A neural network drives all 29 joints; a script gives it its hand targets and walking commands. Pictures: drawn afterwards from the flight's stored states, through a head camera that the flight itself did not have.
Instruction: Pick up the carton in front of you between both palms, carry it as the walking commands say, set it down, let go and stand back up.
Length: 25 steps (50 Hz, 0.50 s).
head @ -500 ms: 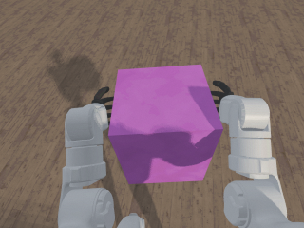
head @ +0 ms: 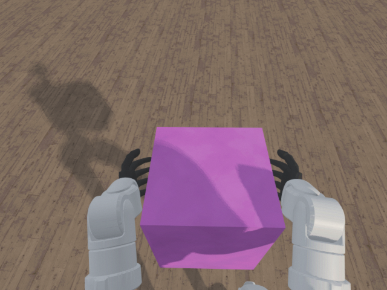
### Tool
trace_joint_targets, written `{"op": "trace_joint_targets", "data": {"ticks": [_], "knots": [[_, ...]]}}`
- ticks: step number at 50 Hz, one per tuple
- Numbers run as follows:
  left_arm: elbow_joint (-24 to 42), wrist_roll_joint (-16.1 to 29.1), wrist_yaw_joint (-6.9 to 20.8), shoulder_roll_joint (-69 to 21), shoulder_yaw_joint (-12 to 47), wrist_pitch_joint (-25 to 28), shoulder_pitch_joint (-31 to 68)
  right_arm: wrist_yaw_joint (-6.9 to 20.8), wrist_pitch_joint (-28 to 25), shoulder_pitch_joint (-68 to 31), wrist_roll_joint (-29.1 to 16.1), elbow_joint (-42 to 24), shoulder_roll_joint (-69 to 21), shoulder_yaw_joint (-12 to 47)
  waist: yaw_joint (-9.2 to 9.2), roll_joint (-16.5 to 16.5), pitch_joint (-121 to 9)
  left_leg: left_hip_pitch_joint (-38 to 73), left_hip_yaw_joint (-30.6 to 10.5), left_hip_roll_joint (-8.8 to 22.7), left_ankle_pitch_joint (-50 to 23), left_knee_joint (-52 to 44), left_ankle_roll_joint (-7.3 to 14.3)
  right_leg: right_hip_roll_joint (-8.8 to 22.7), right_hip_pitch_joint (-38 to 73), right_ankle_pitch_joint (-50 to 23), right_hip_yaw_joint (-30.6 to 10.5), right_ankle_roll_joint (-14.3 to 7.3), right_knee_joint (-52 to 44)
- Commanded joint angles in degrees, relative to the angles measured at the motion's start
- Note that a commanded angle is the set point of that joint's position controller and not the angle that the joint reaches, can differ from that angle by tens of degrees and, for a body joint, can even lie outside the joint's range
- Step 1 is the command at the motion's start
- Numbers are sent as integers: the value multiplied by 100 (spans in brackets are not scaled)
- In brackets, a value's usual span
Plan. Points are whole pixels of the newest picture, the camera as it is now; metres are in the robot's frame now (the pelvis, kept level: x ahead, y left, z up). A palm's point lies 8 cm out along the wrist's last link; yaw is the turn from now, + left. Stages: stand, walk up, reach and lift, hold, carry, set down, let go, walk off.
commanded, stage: carry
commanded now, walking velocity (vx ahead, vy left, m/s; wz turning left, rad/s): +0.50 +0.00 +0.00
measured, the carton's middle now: (207, 202) +0.31 +0.00 +0.00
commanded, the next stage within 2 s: none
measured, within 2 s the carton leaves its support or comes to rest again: neither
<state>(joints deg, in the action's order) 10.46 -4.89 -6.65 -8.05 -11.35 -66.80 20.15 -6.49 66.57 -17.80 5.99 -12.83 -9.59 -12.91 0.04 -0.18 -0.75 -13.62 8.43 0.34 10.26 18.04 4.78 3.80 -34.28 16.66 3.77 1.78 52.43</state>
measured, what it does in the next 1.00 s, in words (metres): walks ahead: right foot, then left foot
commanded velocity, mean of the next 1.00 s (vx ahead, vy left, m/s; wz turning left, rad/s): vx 0.50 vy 0.00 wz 0.00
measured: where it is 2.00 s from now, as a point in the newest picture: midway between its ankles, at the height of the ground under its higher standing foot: (193, 125)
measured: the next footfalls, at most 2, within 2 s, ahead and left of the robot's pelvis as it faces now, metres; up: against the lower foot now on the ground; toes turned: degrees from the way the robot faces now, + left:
right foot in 0.26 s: +0.36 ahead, -0.12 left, +0.00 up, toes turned -9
left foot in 0.78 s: +0.67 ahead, +0.11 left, +0.00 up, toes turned +13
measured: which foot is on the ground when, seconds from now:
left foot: down 0.00-0.30, up 0.32-0.76, down 0.78-1.00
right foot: up 0.00-0.24, down 0.26-0.78, up 0.80-1.00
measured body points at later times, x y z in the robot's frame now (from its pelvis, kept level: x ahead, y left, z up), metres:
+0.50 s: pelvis +0.31 -0.05 +0.00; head +0.29 -0.06 +0.45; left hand +0.56 +0.12 +0.07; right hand +0.59 -0.18 +0.06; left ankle +0.33 +0.10 -0.69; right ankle +0.32 -0.12 -0.75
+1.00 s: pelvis +0.62 +0.03 +0.00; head +0.63 +0.04 +0.45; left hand +0.89 +0.18 +0.05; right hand +0.88 -0.12 +0.06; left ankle +0.63 +0.11 -0.75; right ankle +0.60 -0.11 -0.68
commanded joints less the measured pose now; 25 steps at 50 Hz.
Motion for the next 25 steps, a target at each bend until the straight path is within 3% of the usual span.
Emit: {"op": "trace_joint_targets", "data": {"ticks": [1, 6, 9, 11, 12, 13, 14, 15, 16, 18, 19, 20, 22, 25], "knots": [[841, 1924, 1312, -5673, 4568, 89, 2535, 1611, 30, -2871, -2335, -850, -5429, 4634, 90, -764, -2533, 2703, -1017, 1374, -2771, -283, 362, 33, -548, -453, 197, 67, -610], [1095, 1914, 1433, -5306, 4599, -163, 1480, 1694, 207, -1613, -2193, -858, -5002, 4593, 144, -832, -1747, 2486, -716, 1279, -2925, -455, 293, -31, -382, -1195, 480, 13, -1747], [1052, 1998, 1534, -5035, 4568, -324, 1514, 1693, 325, -1634, -2188, -805, -4757, 4622, 156, -872, -1301, 2299, -524, 1261, -3296, -342, 156, -136, 3, -1407, 685, -156, -2296], [939, 2029, 1574, -4909, 4495, -409, 1515, 1684, 392, -1764, -2210, -778, -4645, 4644, 69, -893, -1348, 1905, -222, 1215, -3975, 270, -34, -340, 1078, -1400, 980, -286, -2652], [846, 2025, 1590, -4875, 4446, -436, 1449, 1674, 428, -1784, -2227, -770, -4584, 4659, -14, -721, -1565, 1470, 80, 1014, -3887, 1010, -176, -567, 2077, -1249, 1198, -317, -2867], [752, 2019, 1608, -4819, 4390, -457, 1371, 1663, 453, -1854, -2225, -746, -4515, 4665, -98, -465, -1909, 555, 178, 863, -2880, 1919, -314, -257, 3370, -838, 854, -354, -2732], [659, 1963, 1624, -4692, 4293, -457, 1407, 1649, 503, -1967, -2246, -755, -4544, 4691, -162, 725, -2370, -1000, 84, 407, -967, 3654, -559, 1355, 4623, 139, -1666, -952, -3031], [418, 1980, 1632, -4804, 4280, -430, 1356, 1648, 527, -2080, -2247, -763, -4534, 4711, -211, 1808, -2373, -2296, -260, -275, 1597, 4842, -591, 2089, 5026, -65, -3510, -1494, -3918], [524, 2043, 1645, -4950, 4294, -405, 1408, 1651, 493, -2150, -2291, -666, -4721, 4752, -117, 1309, -2192, -2611, -814, 83, 1703, 5569, -412, 2082, 4756, -383, -3177, -1531, -3920], [684, 2168, 1672, -5319, 4432, -310, 1644, 1671, 382, -2179, -2332, -652, -5043, 4773, -62, 364, -1969, -2488, -965, 600, 1073, 5398, -316, 1723, 3769, -580, -2089, -1220, -3972], [762, 2215, 1689, -5442, 4507, -261, 1762, 1668, 324, -2138, -2309, -643, -5150, 4798, -20, 224, -1887, -2286, -1003, 764, 726, 4936, -344, 1594, 3331, -272, -1632, -1026, -4142], [803, 2248, 1707, -5519, 4560, -212, 1792, 1652, 267, -2099, -2268, -661, -5216, 4837, -14, 331, -1881, -2088, -867, 743, 526, 4635, -390, 1475, 3059, -62, -1254, -912, -4256], [874, 2290, 1727, -5461, 4605, -156, 1745, 1615, 177, -1949, -2214, -625, -5332, 4874, -37, 536, -1827, -1951, -641, 725, 362, 3997, -495, 1339, 2809, 159, -790, -892, -4477], [979, 2316, 1744, -5261, 4639, -126, 1652, 1543, 117, -1793, -2123, -690, -5223, 4869, -55, 589, -1627, -2190, -409, 740, -31, 2966, -661, 1278, 2982, 40, -516, -997, -4721]]}}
